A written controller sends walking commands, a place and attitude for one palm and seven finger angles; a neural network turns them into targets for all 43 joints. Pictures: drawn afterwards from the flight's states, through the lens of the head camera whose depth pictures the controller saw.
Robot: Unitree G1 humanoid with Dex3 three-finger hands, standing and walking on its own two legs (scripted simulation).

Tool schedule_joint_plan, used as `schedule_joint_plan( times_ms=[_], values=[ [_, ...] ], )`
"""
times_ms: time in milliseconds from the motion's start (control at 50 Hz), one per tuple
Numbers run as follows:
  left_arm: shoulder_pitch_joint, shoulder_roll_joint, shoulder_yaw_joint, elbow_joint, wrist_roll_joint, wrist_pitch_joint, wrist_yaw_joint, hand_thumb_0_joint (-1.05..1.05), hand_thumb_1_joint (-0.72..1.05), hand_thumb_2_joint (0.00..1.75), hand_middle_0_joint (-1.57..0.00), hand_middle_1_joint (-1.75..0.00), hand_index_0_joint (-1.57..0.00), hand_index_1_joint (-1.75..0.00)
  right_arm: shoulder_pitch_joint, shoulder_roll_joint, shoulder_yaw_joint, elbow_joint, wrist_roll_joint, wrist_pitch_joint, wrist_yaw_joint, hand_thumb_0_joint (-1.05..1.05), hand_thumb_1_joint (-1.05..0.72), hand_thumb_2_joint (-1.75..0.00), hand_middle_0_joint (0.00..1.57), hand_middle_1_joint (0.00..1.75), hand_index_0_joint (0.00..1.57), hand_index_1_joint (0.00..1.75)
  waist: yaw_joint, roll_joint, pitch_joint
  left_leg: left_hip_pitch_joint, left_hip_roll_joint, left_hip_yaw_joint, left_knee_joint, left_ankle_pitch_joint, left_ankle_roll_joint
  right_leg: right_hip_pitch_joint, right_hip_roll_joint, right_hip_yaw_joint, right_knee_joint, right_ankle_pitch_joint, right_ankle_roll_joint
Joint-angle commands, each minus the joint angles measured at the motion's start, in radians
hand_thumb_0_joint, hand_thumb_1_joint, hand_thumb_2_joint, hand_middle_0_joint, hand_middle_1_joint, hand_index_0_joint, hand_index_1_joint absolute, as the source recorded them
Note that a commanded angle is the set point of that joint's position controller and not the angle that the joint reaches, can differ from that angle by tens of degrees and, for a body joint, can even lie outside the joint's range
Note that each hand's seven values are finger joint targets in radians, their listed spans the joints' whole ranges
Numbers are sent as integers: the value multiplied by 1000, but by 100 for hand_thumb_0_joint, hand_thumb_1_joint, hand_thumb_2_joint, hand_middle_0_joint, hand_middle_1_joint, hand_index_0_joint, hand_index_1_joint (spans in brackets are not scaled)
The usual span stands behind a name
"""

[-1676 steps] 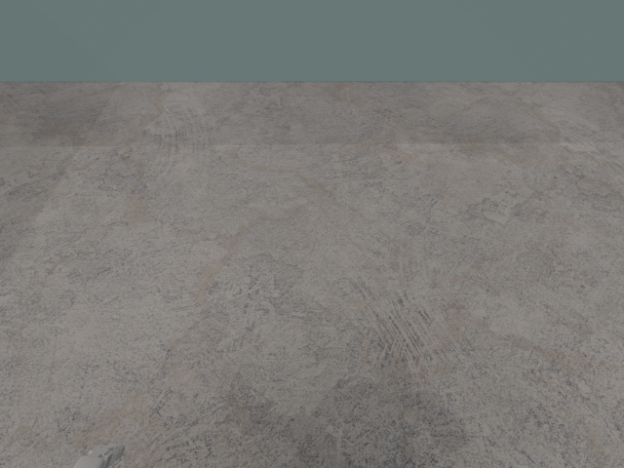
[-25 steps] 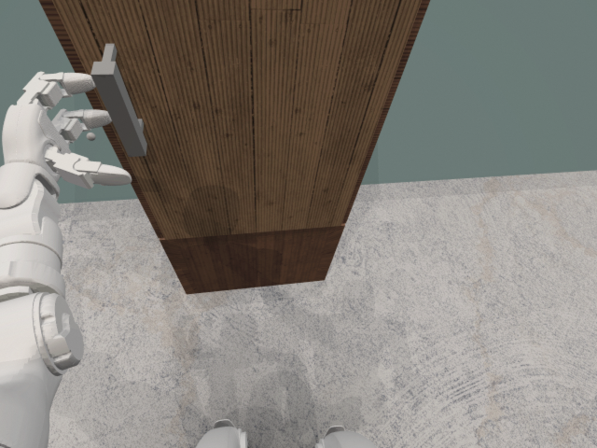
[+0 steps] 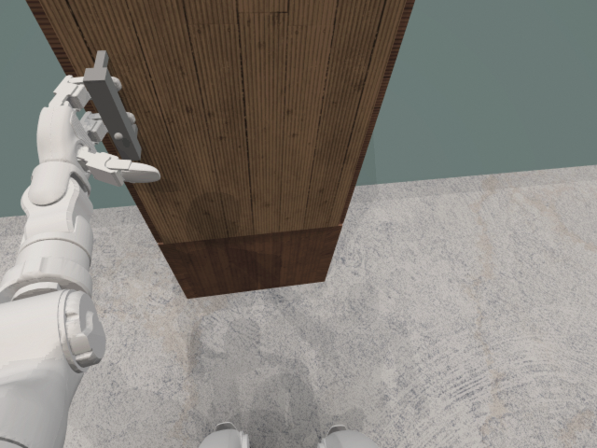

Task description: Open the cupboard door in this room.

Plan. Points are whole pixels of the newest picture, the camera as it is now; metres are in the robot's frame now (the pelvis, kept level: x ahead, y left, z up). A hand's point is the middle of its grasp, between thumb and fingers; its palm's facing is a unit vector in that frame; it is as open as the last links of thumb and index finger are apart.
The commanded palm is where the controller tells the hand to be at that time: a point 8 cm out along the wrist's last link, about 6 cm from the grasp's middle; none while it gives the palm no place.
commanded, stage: slide the fingers in behind the handle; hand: left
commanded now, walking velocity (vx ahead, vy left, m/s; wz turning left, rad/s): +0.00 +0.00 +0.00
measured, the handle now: (117, 108) +0.56 +0.21 +0.11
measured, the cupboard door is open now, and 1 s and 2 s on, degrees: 0 0 34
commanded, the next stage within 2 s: close the thumb around the handle in 0.22 s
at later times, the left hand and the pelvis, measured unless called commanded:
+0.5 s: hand (122, 134) +0.50 +0.20 +0.11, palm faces +0.10 -1.00 -0.01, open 13.1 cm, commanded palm +0.47 +0.25 +0.11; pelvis +0.00 -0.01 +0.00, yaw +0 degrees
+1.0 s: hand (120, 136) +0.50 +0.20 +0.11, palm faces +0.06 -1.00 +0.01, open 6.8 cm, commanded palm +0.47 +0.26 +0.11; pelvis +0.01 -0.01 +0.00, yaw +0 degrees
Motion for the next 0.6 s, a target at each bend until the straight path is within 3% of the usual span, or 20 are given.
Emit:
schedule_joint_plan(
  times_ms=[0,20,120,140,180,220,300,340,380,400,460,500,560,580],
  values=[
    [-470,295,42,-221,-3,-80,19,0,-50,30,-30,-120,-30,-120,129,-182,-66,-67,-1,-18,-15,0,-90,-90,20,30,20,30,7,86,-399,385,-22,-87,-87,303,2,50,26,24,-100,288,-1],
    [-485,273,19,-224,-3,-85,15,0,-50,30,-30,-120,-30,-120,127,-180,-66,-65,1,-19,-15,0,-90,-90,20,30,20,30,-7,85,-386,389,-19,-87,-88,294,2,37,26,23,-103,280,-1],
    [-464,267,14,-181,-8,-87,2,0,-50,30,-30,-120,-30,-120,131,-184,-67,-57,3,-24,-18,0,-90,-90,20,30,20,30,-5,92,-388,385,-21,-87,-86,280,2,34,25,26,-105,272,-2],
    [-486,247,-7,-187,-12,-82,-2,0,-50,30,-30,-120,-30,-120,130,-183,-66,-53,4,-24,-18,0,-90,-90,20,30,20,30,-19,93,-380,386,-21,-85,-85,283,5,28,25,28,-109,279,0],
    [-481,246,5,-209,-20,-84,-3,0,-50,30,-30,-120,-30,-120,134,-182,-69,-56,1,-26,-18,0,-90,-90,20,30,20,30,-8,92,-432,407,-23,-84,-80,312,6,51,25,30,-105,306,1],
    [-470,282,25,-192,-18,-76,-3,0,-50,30,-30,-120,-30,-120,134,-185,-67,-55,4,-23,-21,0,-90,-90,20,30,20,30,-7,63,-397,362,-24,-78,-85,287,8,68,22,33,-111,304,4],
    [-495,277,12,-207,-13,-77,1,0,-50,30,-30,-120,-30,-120,132,-182,-66,-55,4,-21,-21,0,-90,-90,20,30,20,30,-16,78,-396,359,-26,-74,-81,287,11,68,21,38,-112,314,6],
    [-473,283,20,-200,-12,-78,1,0,-39,35,-31,-121,-31,-121,130,-181,-66,-59,4,-20,-20,0,-90,-90,20,30,20,30,-5,83,-392,352,-28,-72,-82,283,9,77,22,38,-112,312,4],
    [-485,285,23,-205,-14,-84,1,0,-28,40,-32,-122,-32,-122,134,-181,-67,-56,4,-21,-21,0,-90,-90,20,30,20,30,-11,80,-413,365,-29,-73,-76,305,12,83,22,41,-109,336,5],
    [-467,315,48,-207,-14,-84,1,0,-22,42,-32,-123,-32,-123,134,-182,-66,-57,2,-20,-21,0,-90,-90,20,30,20,30,4,89,-424,357,-29,-70,-76,315,10,103,21,43,-106,351,4],
    [-469,283,23,-212,-18,-84,-8,0,-5,49,-33,-125,-33,-125,133,-179,-66,-58,4,-19,-21,0,-90,-90,20,30,20,30,-9,80,-411,362,-31,-68,-74,319,14,100,23,42,-109,359,5],
    [-433,307,42,-213,-22,-80,-14,0,6,54,-34,-126,-34,-126,128,-182,-67,-65,7,-15,-23,0,-90,-90,20,30,20,30,4,71,-427,351,-32,-63,-79,321,13,130,21,47,-110,380,7],
    [-414,290,38,-235,-31,-80,-22,0,23,61,-35,-128,-35,-128,127,-179,-67,-69,6,-13,-20,0,-90,-90,20,30,20,30,11,85,-430,368,-34,-60,-77,356,15,138,23,44,-107,411,3],
    [-418,275,19,-226,-29,-76,-26,0,28,64,-36,-128,-36,-128,124,-177,-66,-66,9,-10,-20,0,-90,-90,20,30,20,30,4,93,-420,374,-31,-62,-79,359,12,121,22,40,-107,408,4]
  ],
)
